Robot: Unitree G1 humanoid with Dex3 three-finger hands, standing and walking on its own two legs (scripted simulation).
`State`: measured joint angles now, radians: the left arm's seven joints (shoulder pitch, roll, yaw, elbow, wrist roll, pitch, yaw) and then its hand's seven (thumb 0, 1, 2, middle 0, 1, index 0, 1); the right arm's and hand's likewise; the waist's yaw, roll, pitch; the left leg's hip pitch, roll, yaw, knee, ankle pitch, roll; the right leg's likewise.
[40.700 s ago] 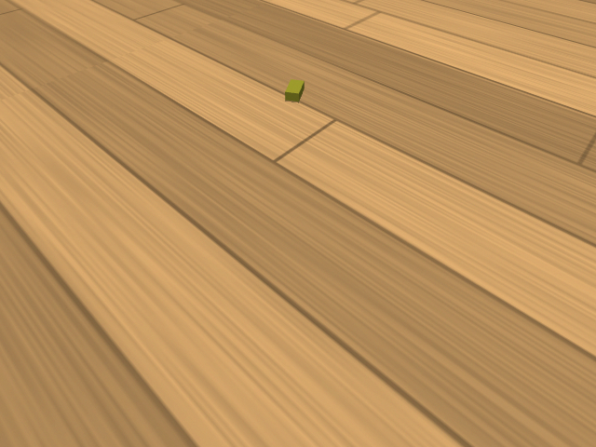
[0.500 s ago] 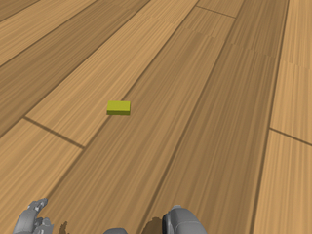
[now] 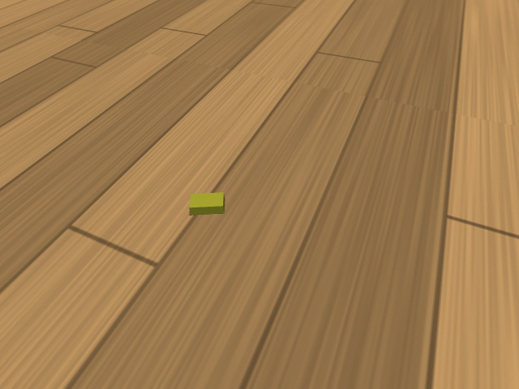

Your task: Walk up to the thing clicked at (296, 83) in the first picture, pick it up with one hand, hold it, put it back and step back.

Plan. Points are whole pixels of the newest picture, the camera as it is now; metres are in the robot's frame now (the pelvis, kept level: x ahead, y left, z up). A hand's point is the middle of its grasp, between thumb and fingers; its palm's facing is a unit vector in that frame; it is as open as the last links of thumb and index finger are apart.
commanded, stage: step back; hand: left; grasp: from above
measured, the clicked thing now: (207, 203) +1.08 +0.28 -0.73
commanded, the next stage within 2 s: stand in 0.76 s
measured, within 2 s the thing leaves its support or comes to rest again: neither
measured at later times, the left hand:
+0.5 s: hand out of the picture +0.12 +0.25 -0.13, palm faces +0.05 -0.92 -0.39, open 7.4 cm
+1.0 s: hand out of the picture +0.12 +0.27 -0.15, palm faces +0.06 -0.95 -0.32, open 7.4 cm
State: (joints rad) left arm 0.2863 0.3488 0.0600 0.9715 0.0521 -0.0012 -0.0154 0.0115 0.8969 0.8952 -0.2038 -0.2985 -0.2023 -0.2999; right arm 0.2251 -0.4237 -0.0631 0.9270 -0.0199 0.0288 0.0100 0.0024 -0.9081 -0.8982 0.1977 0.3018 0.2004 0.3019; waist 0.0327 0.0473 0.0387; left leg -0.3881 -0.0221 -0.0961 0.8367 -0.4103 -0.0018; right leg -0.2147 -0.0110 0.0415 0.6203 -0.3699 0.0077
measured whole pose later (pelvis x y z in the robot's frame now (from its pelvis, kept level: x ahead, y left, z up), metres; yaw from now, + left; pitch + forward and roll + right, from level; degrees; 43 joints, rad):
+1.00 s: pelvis +0.06 +0.01 +0.02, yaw +4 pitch -3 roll +0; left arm 0.09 0.35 0.01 1.11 0.00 -0.01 -0.01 0.01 0.90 0.90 -0.20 -0.30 -0.20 -0.30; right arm 0.09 -0.33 -0.01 1.08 0.00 -0.03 0.00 0.00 -0.91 -0.90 0.20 0.30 0.20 0.30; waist 0.02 -0.02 0.08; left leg -0.13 0.00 0.01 0.44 -0.26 0.00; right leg -0.16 -0.06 -0.05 0.44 -0.23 0.03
